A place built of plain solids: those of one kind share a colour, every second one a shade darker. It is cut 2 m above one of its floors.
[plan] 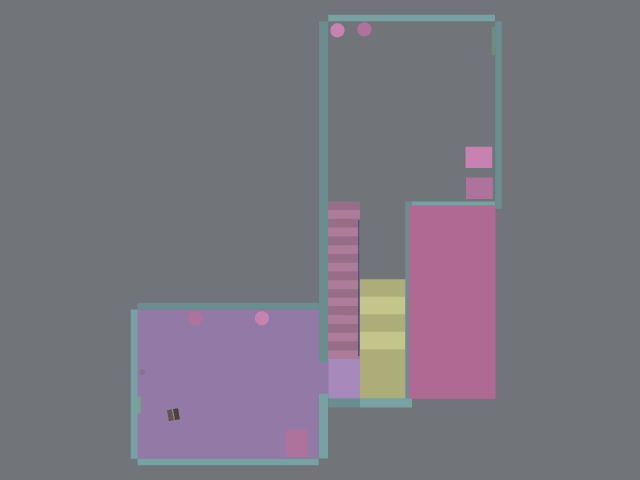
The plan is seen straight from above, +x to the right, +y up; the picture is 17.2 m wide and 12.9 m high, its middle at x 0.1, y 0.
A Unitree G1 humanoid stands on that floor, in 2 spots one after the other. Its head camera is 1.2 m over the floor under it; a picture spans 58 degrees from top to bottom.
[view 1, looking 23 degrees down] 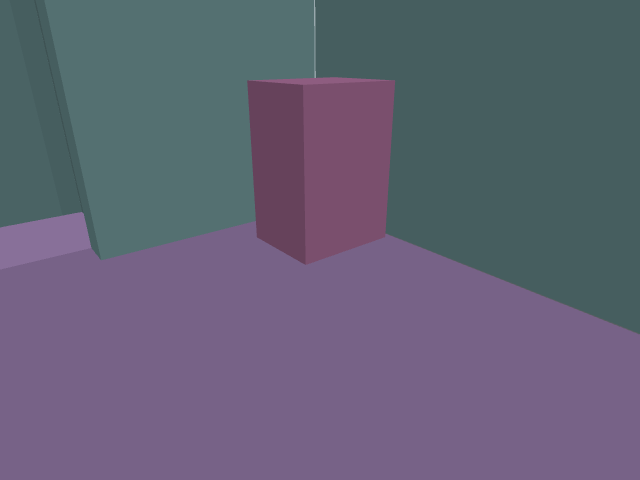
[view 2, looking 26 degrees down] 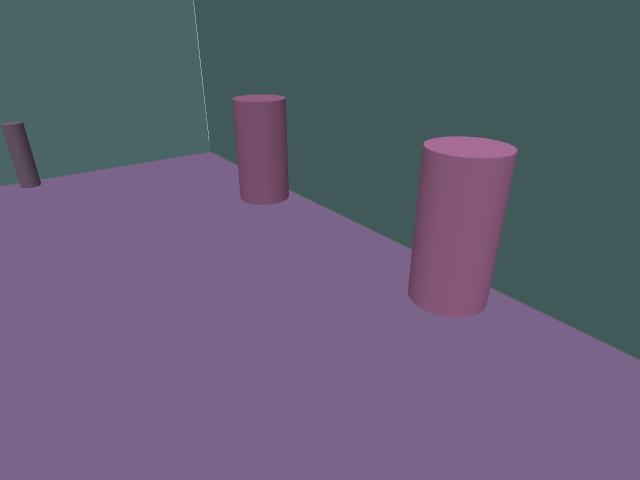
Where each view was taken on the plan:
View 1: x -2.75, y -3.65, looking -39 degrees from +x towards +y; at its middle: bin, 2.71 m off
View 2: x -0.38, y -3.71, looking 143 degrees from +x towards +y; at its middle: floor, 2.74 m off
